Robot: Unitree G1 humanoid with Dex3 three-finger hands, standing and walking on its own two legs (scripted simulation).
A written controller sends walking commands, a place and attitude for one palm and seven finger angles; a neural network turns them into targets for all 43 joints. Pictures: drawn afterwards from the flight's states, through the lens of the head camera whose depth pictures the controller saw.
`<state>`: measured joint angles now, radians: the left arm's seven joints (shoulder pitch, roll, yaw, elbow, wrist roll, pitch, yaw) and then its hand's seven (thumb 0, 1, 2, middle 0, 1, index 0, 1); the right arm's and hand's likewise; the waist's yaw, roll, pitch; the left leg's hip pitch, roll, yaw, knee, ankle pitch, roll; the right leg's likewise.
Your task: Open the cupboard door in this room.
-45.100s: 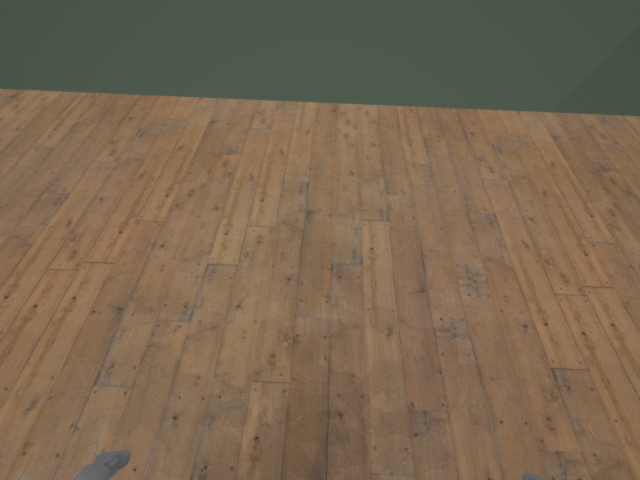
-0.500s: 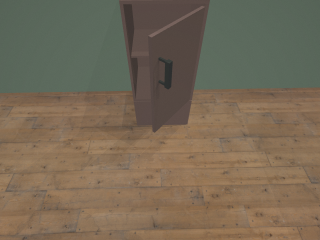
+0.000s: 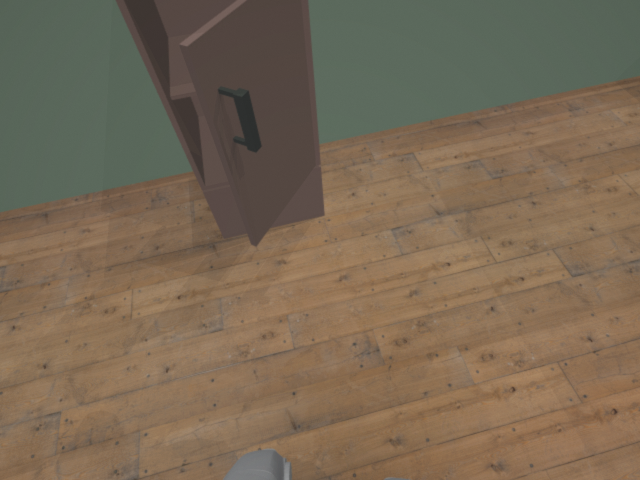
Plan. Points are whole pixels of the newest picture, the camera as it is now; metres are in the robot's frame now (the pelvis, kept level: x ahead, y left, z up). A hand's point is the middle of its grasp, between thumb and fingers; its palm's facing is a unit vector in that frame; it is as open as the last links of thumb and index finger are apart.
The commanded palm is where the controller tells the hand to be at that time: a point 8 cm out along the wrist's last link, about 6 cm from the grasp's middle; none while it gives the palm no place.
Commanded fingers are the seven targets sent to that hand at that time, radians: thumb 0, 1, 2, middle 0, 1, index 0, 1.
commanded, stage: walk to a spot facing it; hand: left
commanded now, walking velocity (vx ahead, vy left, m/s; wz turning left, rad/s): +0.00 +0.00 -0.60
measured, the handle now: (239, 119) +0.75 +0.23 -0.03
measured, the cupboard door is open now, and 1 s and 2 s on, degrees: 48 48 48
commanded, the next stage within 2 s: none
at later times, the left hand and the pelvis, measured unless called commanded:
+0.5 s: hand (172, 468) +0.14 +0.24 -0.17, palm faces -0.23 -0.95 -0.20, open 7.4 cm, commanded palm none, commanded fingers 0.00 0.90 0.90 -0.20 -0.30 -0.20 -0.30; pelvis +0.01 +0.06 +0.01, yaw -17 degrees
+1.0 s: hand (275, 400) +0.24 +0.10 -0.15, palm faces -0.59 -0.77 -0.22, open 7.4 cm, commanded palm none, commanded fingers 0.00 0.90 0.90 -0.20 -0.30 -0.20 -0.30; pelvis +0.05 -0.01 +0.01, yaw -37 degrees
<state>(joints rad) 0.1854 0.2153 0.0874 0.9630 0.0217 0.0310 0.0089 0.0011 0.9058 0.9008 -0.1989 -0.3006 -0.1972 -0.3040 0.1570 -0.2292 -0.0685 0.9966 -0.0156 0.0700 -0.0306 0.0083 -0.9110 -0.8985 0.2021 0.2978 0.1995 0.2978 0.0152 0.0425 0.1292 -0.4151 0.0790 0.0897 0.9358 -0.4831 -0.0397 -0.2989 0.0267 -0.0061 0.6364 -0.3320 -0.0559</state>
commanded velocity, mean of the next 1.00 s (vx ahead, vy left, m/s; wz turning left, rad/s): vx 0.14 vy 0.00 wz -0.58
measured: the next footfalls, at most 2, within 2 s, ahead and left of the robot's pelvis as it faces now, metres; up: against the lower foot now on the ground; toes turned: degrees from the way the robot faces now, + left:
left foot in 0.38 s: +0.08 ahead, +0.15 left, +0.00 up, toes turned -15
right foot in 0.82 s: -0.02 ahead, -0.10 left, +0.00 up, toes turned -35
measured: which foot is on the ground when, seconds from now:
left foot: up 0.00-0.36, down 0.38-0.80, up 0.82-1.00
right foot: down 0.00-0.38, up 0.40-0.80, down 0.82-1.00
